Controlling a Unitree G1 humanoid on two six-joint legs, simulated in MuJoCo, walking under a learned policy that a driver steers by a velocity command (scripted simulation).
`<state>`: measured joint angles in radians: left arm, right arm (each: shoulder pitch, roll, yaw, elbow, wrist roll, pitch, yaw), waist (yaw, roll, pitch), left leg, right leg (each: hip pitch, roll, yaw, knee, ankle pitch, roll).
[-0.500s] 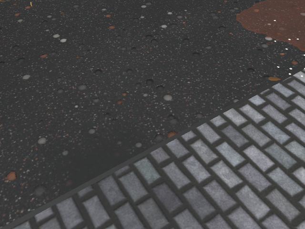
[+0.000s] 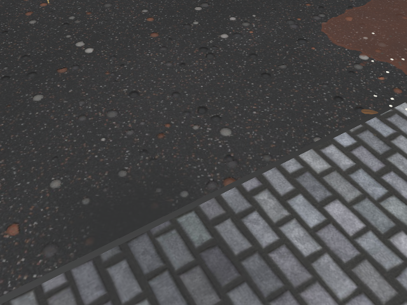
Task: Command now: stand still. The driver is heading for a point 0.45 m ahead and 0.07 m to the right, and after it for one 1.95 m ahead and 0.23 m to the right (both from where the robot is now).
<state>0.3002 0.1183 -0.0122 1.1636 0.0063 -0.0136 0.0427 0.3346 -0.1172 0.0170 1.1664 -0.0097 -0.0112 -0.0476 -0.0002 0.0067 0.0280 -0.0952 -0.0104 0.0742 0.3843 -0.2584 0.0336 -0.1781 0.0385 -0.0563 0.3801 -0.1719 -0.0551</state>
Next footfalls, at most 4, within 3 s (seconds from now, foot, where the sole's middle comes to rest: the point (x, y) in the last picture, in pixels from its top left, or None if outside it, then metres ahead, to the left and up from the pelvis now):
1.60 right None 0.20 -0.13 -0.78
2.12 left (204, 299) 0.55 0.04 -0.78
2.66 right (248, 219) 0.86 -0.13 -0.78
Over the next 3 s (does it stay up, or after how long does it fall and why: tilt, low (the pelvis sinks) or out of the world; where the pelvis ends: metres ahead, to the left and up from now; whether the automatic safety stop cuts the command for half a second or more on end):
stays up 0.77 -0.07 0.00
